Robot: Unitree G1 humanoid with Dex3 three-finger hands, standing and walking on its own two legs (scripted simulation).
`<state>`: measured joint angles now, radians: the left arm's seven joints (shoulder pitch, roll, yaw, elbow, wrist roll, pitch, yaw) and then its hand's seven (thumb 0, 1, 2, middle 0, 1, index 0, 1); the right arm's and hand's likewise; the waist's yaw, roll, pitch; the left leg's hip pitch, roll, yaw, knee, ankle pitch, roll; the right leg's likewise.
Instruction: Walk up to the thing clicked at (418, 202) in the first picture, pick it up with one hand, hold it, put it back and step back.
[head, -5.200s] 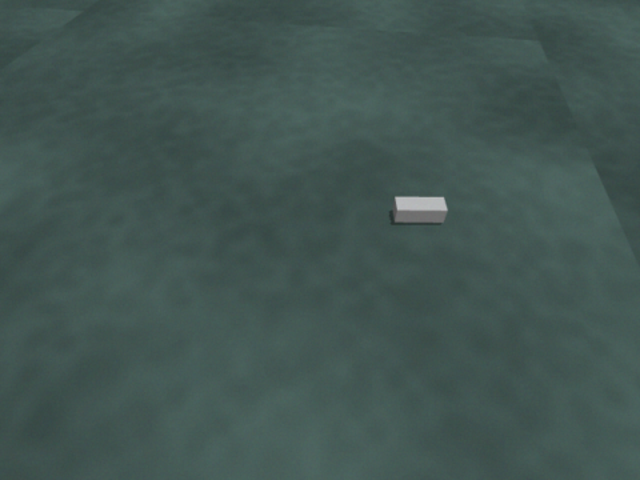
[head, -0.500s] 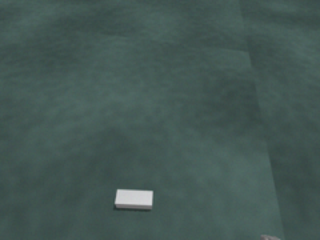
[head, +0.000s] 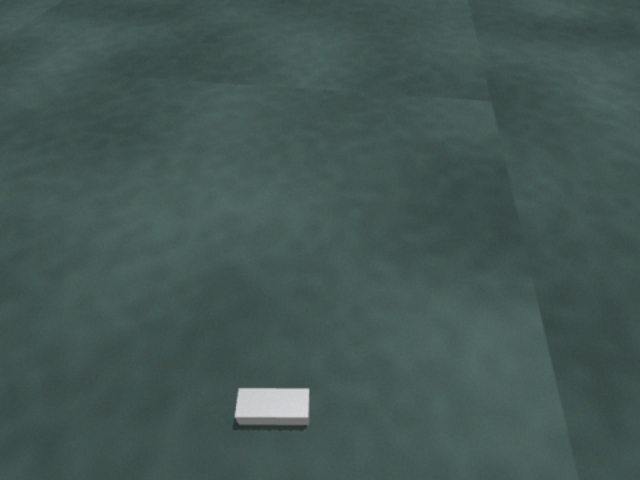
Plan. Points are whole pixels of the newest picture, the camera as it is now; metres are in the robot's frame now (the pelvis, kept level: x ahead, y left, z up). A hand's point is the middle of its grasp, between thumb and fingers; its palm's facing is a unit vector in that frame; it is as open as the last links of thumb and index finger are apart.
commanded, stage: walk up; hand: left
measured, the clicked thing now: (274, 406) +0.44 +0.16 -0.74
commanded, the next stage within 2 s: none
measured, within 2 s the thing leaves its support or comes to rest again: neither
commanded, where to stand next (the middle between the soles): +0.03 +0.00 m, yaw -1 degrees
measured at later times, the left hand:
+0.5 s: hand out of the picture +0.09 +0.26 -0.16, palm faces -0.01 -0.93 -0.37, open 7.4 cm
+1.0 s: hand out of the picture -0.06 +0.30 -0.16, palm faces -0.09 -0.94 -0.34, open 7.3 cm
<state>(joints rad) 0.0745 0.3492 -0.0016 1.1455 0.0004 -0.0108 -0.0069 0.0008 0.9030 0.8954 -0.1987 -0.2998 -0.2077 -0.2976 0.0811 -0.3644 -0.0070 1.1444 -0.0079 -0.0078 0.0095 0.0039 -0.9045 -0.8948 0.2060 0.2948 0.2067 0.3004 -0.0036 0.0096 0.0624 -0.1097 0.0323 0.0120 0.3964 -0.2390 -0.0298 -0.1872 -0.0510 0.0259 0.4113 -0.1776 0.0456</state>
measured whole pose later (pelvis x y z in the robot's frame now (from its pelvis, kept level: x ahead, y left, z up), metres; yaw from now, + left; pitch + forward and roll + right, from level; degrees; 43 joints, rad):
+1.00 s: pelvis -0.10 +0.02 -0.01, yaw -6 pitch -2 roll -1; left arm 0.30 0.43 0.10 0.98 0.04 0.08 -0.07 0.00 0.90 0.90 -0.20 -0.30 -0.21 -0.30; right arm 0.24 -0.37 -0.09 0.95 -0.07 0.00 0.02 0.01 -0.90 -0.89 0.21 0.30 0.21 0.30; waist 0.02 -0.02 0.04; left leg -0.34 0.08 0.08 0.55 -0.23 0.04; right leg -0.23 0.03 0.02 0.84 -0.59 -0.02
